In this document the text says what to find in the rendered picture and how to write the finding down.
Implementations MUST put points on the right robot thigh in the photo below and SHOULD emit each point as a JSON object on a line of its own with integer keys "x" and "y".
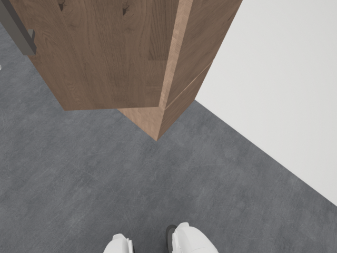
{"x": 191, "y": 240}

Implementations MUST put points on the cupboard door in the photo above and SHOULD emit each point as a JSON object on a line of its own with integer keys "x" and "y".
{"x": 101, "y": 54}

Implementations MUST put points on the right robot shin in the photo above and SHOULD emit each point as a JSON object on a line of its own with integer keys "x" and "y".
{"x": 185, "y": 224}

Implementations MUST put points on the handle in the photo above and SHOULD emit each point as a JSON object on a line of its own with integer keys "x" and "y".
{"x": 12, "y": 23}

